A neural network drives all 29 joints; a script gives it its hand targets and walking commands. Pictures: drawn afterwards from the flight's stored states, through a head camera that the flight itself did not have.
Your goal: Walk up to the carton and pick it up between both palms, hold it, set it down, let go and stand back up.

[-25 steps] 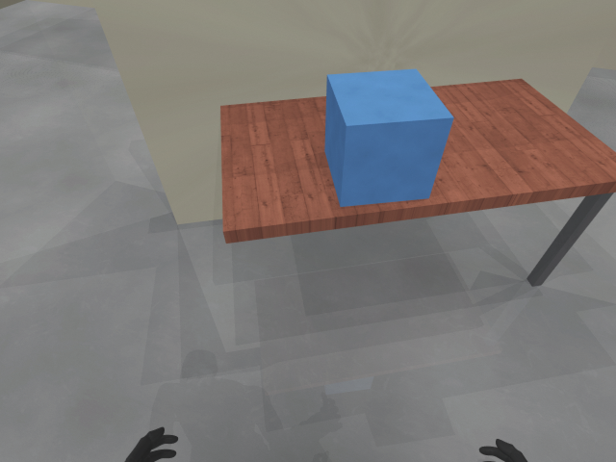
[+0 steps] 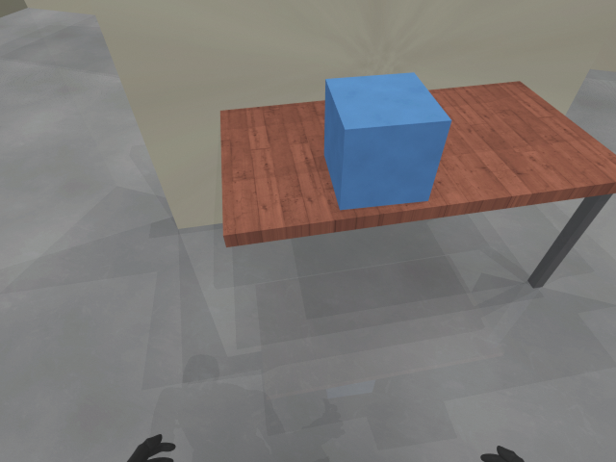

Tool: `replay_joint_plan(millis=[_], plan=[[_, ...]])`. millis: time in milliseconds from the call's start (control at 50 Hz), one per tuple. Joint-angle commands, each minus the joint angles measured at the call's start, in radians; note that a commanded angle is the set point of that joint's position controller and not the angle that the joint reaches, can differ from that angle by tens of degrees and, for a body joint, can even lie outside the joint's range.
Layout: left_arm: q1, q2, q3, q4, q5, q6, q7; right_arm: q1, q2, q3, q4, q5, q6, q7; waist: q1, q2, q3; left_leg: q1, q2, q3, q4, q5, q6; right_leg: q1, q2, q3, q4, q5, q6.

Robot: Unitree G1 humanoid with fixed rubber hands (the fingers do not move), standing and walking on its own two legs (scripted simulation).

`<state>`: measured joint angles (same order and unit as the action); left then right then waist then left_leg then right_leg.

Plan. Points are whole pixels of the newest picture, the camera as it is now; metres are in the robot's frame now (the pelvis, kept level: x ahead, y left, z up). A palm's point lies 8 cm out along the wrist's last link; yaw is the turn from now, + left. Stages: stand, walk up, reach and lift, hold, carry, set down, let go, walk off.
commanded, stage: stand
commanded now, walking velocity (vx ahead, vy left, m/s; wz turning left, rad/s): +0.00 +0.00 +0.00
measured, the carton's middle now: (377, 140) +0.91 -0.13 -0.08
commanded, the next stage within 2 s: walk up in 0.80 s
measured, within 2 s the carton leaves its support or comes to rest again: neither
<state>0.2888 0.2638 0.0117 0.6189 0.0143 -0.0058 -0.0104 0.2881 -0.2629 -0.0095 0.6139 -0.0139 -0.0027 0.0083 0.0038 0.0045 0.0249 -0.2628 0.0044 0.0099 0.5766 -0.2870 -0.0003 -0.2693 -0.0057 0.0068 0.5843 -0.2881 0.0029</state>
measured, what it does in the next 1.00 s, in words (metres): stands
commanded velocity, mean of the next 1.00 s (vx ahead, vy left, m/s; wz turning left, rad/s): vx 0.00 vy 0.00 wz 0.00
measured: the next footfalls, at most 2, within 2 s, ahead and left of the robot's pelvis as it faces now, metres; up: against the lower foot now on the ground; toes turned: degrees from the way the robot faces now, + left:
right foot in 1.34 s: +0.18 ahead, -0.23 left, +0.00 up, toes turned -1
left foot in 1.78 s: +0.32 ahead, -0.01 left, +0.00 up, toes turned +11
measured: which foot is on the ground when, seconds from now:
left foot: down 0.00-1.00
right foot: down 0.00-1.00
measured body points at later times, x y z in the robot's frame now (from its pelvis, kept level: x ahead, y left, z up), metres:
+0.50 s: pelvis +0.00 +0.00 +0.00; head +0.00 +0.00 +0.45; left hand +0.12 +0.26 -0.10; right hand +0.11 -0.26 -0.10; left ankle +0.01 +0.12 -0.73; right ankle +0.02 -0.12 -0.73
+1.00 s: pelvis +0.00 +0.00 +0.00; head +0.00 +0.00 +0.45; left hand +0.12 +0.26 -0.10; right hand +0.10 -0.26 -0.11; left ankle +0.01 +0.12 -0.73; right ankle +0.02 -0.12 -0.73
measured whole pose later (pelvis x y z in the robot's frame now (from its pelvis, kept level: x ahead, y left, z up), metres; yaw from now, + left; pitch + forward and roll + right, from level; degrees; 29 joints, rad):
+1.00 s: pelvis +0.00 +0.00 +0.00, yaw -1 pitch -2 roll +0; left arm 0.30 0.27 0.00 0.65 0.01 0.00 -0.01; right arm 0.32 -0.28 0.00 0.65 -0.01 0.00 0.00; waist 0.00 0.00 0.02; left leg -0.24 0.01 0.03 0.55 -0.28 0.00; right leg -0.26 0.00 0.02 0.56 -0.27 0.00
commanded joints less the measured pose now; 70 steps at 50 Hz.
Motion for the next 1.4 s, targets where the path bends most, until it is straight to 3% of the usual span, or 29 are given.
replay_joint_plan(millis=[0, 960, 980, 1000, 1020, 1040, 1060, 1080, 1100, 1160, 1180, 1240, 1260, 1280, 1300, 1320, 1340, 1360, 1380], plan=[[-0.015, 0.113, 0.039, -0.081, -0.001, -0.021, 0.005, -0.012, -0.112, -0.039, -0.084, 0.001, -0.022, -0.006, -0.003, -0.004, -0.022, -0.007, 0.079, -0.089, -0.102, 0.055, 0.033, 0.000, -0.073, 0.093, -0.099, 0.085, -0.032], [0.004, 0.125, 0.031, -0.043, -0.003, -0.016, 0.008, 0.029, -0.125, -0.032, -0.047, 0.002, -0.018, -0.009, -0.003, -0.009, -0.012, 0.009, 0.084, -0.078, -0.126, 0.044, 0.033, 0.000, -0.070, 0.106, -0.119, 0.088, -0.030], [0.021, 0.156, 0.066, -0.052, 0.048, -0.011, -0.018, 0.184, -0.161, -0.079, -0.027, -0.033, -0.029, -0.010, -0.031, -0.024, -0.092, 0.088, 0.114, -0.207, -0.150, -0.406, 0.103, -0.047, -0.028, 0.050, 0.006, -0.334, -0.057], [-0.010, 0.128, 0.066, -0.080, 0.061, -0.005, -0.030, 0.235, -0.222, -0.097, -0.007, -0.043, -0.032, -0.015, -0.053, 0.047, 0.003, 0.121, 0.221, -0.392, -0.265, -0.590, 0.170, -0.239, 0.007, -0.012, 0.122, -0.373, -0.039], [-0.027, 0.098, 0.063, -0.098, 0.058, 0.000, -0.041, 0.243, -0.258, -0.112, 0.007, -0.050, -0.031, -0.027, -0.073, 0.125, 0.097, 0.164, 0.349, -0.559, -0.365, -0.648, 0.249, -0.411, -0.002, -0.042, 0.274, -0.294, -0.021], [-0.048, 0.101, 0.062, -0.112, 0.055, 0.003, -0.050, 0.237, -0.257, -0.117, 0.013, -0.058, -0.033, -0.040, -0.088, 0.110, 0.155, 0.195, 0.405, -0.630, -0.388, -0.590, 0.293, -0.530, -0.065, 0.024, 0.344, -0.244, -0.015], [-0.063, 0.119, 0.068, -0.126, 0.050, 0.001, -0.054, 0.237, -0.236, -0.108, 0.022, -0.061, -0.043, -0.050, -0.089, 0.060, 0.177, 0.201, 0.394, -0.617, -0.393, -0.525, 0.286, -0.576, -0.092, 0.063, 0.364, -0.191, -0.009], [-0.055, 0.126, 0.072, -0.125, 0.050, -0.001, -0.055, 0.232, -0.216, -0.100, 0.032, -0.062, -0.052, -0.054, -0.077, 0.035, 0.144, 0.195, 0.364, -0.560, -0.389, -0.477, 0.260, -0.558, -0.104, 0.079, 0.368, -0.146, -0.001], [-0.045, 0.121, 0.076, -0.123, 0.050, -0.002, -0.059, 0.206, -0.209, -0.097, 0.036, -0.060, -0.059, -0.056, -0.062, 0.042, 0.104, 0.185, 0.330, -0.487, -0.382, -0.424, 0.234, -0.506, -0.110, 0.078, 0.347, -0.113, 0.006], [-0.022, 0.089, 0.077, -0.109, 0.043, -0.003, -0.078, 0.125, -0.209, -0.102, 0.040, -0.046, -0.076, -0.047, -0.033, 0.140, 0.033, 0.085, 0.221, -0.267, -0.366, -0.282, 0.187, -0.304, -0.089, 0.030, 0.279, -0.003, 0.019], [-0.021, 0.086, 0.079, -0.108, 0.040, -0.001, -0.082, 0.109, -0.214, -0.104, 0.040, -0.042, -0.077, -0.041, -0.023, 0.167, 0.035, 0.026, 0.203, -0.227, -0.362, -0.283, 0.182, -0.240, -0.087, 0.023, 0.250, 0.016, 0.018], [0.012, 0.090, 0.088, -0.097, 0.031, -0.004, -0.078, 0.085, -0.221, -0.111, 0.029, -0.042, -0.069, -0.026, 0.003, 0.176, 0.062, -0.129, 0.193, -0.156, -0.290, -0.286, 0.180, -0.046, -0.075, -0.018, 0.141, 0.020, -0.001], [0.063, 0.100, 0.095, -0.083, 0.031, -0.008, -0.071, 0.081, -0.223, -0.109, 0.023, -0.045, -0.063, -0.023, 0.025, 0.154, 0.054, -0.179, 0.192, -0.149, -0.241, -0.313, 0.174, 0.046, -0.063, -0.040, 0.109, 0.031, -0.010], [0.137, 0.117, 0.106, -0.062, 0.033, -0.014, -0.060, 0.083, -0.213, -0.102, 0.020, -0.047, -0.056, -0.021, 0.059, 0.093, 0.040, -0.245, 0.176, -0.135, -0.150, -0.361, 0.159, 0.168, -0.046, -0.060, 0.068, 0.041, -0.020], [0.230, 0.148, 0.120, -0.029, 0.036, -0.021, -0.045, 0.119, -0.165, -0.086, 0.017, -0.053, -0.046, -0.020, 0.093, -0.034, 0.014, -0.299, 0.119, -0.108, 0.026, -0.392, 0.132, 0.280, -0.017, -0.066, 0.050, -0.017, -0.026], [0.336, 0.203, 0.134, -0.001, 0.041, -0.030, -0.028, 0.183, -0.091, -0.058, 0.006, -0.054, -0.037, -0.015, 0.132, -0.217, -0.041, -0.343, 0.022, -0.029, 0.335, -0.397, 0.089, 0.362, -0.070, 0.021, -0.020, -0.163, -0.045], [0.368, 0.274, 0.127, -0.023, 0.053, -0.041, -0.015, 0.175, -0.027, -0.029, -0.058, -0.048, -0.034, -0.015, 0.145, -0.372, -0.032, -0.480, -0.060, -0.055, 0.616, -0.420, 0.040, 0.310, -0.311, 0.450, -0.226, -0.413, -0.102], [0.258, 0.336, 0.134, -0.045, 0.032, -0.033, -0.005, 0.183, -0.094, -0.055, -0.087, -0.038, -0.020, -0.029, 0.084, -0.296, 0.037, -0.511, -0.027, -0.128, 0.700, -0.370, 0.032, 0.147, -0.449, 0.758, -0.446, -0.651, -0.218], [0.172, 0.313, 0.121, -0.047, 0.010, -0.029, -0.001, 0.118, -0.142, -0.064, -0.105, -0.044, -0.009, -0.031, 0.061, -0.191, 0.156, -0.520, 0.028, -0.154, 0.740, -0.267, 0.020, 0.016, -0.453, 0.767, -0.498, -0.713, -0.251]])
